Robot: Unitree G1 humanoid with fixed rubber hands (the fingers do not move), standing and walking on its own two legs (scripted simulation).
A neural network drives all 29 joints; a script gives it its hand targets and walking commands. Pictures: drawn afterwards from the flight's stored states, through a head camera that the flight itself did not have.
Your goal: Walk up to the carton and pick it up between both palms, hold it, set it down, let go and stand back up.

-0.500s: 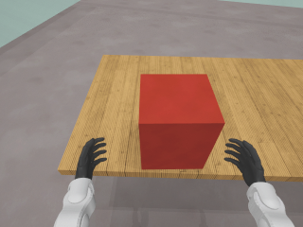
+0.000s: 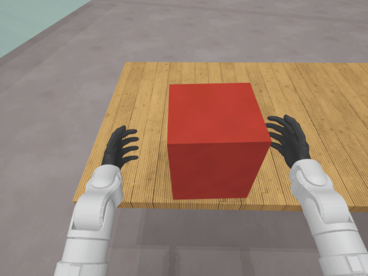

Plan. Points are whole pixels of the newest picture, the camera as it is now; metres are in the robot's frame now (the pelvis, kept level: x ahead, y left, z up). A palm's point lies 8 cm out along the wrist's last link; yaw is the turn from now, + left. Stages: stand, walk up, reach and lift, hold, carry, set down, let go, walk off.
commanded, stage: reach and lift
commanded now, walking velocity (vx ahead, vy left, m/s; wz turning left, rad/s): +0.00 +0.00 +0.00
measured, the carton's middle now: (209, 143) +0.45 -0.05 +0.01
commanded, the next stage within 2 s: none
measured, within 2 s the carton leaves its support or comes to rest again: neither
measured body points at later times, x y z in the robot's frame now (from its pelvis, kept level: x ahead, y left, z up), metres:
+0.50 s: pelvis +0.00 +0.00 +0.00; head +0.02 +0.01 +0.45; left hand +0.41 +0.18 +0.15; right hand +0.42 -0.20 +0.15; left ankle +0.01 +0.13 -0.75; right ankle +0.00 -0.10 -0.75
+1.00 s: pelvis +0.01 +0.01 +0.00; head +0.03 +0.02 +0.45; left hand +0.46 +0.19 +0.17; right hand +0.47 -0.19 +0.18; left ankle +0.01 +0.13 -0.75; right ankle +0.00 -0.10 -0.75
